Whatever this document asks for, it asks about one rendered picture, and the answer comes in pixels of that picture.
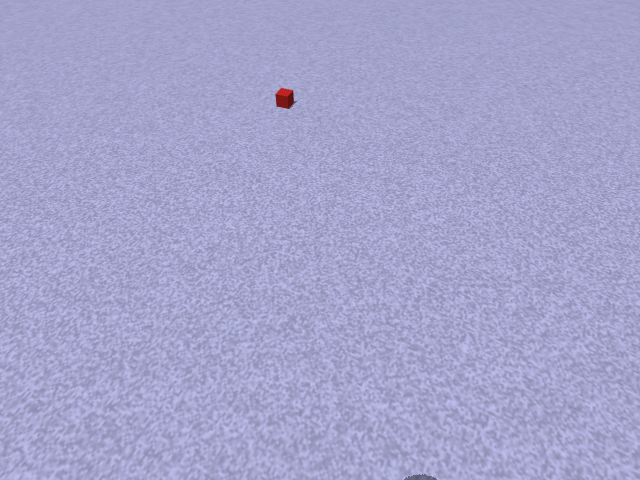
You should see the cube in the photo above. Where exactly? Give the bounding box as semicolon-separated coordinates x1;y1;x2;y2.
276;88;294;109

